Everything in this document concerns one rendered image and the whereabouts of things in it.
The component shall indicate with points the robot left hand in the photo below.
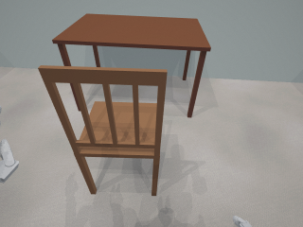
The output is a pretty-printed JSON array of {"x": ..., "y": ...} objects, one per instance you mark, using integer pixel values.
[{"x": 8, "y": 165}]

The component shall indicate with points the robot right hand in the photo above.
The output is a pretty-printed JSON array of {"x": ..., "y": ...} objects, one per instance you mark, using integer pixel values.
[{"x": 240, "y": 222}]

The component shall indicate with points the chair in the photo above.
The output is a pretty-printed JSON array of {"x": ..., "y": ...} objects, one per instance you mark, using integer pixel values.
[{"x": 112, "y": 129}]

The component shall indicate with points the table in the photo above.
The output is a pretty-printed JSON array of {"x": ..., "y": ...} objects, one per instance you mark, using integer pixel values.
[{"x": 138, "y": 32}]

